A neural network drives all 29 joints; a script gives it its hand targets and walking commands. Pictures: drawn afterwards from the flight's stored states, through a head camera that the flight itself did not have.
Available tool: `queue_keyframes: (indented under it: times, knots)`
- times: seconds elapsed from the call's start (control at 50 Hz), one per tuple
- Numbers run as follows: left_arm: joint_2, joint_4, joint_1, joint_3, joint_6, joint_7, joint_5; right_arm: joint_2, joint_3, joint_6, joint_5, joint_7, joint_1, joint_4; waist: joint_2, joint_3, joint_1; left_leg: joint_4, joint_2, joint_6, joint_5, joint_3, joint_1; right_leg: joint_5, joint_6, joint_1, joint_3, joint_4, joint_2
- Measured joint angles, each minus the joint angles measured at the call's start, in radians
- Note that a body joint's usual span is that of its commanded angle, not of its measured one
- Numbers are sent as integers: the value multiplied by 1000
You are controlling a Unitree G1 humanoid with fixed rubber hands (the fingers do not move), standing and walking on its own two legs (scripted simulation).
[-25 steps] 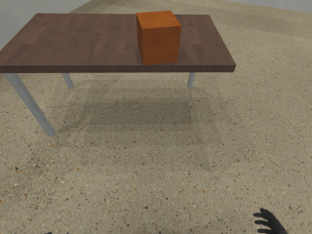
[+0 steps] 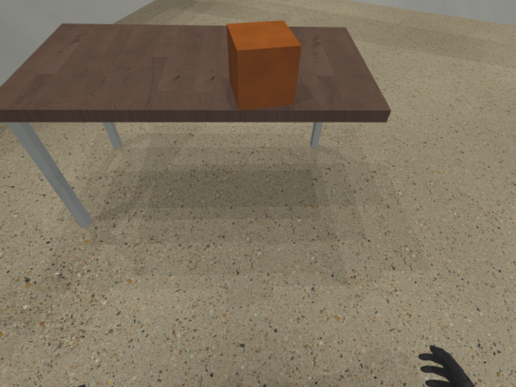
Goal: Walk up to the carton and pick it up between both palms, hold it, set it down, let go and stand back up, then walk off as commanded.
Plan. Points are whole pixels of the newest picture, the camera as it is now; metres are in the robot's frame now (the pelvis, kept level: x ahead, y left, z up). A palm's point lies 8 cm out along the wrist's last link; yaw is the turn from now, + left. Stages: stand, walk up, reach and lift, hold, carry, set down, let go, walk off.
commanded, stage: stand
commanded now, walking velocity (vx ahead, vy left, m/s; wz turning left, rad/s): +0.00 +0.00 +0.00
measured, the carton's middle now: (261, 65) +1.01 -0.02 +0.00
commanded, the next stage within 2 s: none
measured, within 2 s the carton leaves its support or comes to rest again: neither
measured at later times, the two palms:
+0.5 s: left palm out of the picture +0.09 +0.30 -0.10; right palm out of the picture +0.12 -0.31 -0.08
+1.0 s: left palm out of the picture +0.09 +0.30 -0.10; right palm out of the picture +0.12 -0.31 -0.08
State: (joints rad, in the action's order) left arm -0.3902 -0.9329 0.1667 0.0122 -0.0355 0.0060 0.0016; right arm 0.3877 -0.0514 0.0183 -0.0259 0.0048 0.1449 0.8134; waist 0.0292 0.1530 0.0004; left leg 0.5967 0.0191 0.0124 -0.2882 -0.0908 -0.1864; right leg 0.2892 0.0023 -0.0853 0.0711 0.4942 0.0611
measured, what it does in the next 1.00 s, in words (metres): stands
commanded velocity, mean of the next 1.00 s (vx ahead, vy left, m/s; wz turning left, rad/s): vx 0.00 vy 0.00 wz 0.00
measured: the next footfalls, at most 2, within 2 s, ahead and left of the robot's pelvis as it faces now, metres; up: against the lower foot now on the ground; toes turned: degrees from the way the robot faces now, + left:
none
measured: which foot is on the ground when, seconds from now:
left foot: down 0.00-1.00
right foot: down 0.00-1.00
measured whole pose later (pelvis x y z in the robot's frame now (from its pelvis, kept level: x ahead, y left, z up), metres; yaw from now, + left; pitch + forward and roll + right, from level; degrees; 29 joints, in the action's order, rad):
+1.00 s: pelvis +0.00 +0.00 +0.00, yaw +0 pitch -7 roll -2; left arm -0.39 -0.94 0.17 0.01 -0.04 0.01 0.00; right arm 0.38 -0.05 0.02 -0.03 0.01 0.14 0.82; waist 0.03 0.15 0.00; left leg 0.57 0.02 0.01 -0.27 -0.09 -0.17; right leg 0.28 0.00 -0.08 0.07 0.48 0.06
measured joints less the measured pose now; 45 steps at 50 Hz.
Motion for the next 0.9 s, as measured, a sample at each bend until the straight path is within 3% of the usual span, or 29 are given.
queue_keyframes:
  times: [0.9]
  knots:
    - [2,-5,0,0,0,1,0,-4,0,-2,0,1,0,2,1,-3,0,-25,-1,0,13,0,13,-6,0,6,0,-9,-1]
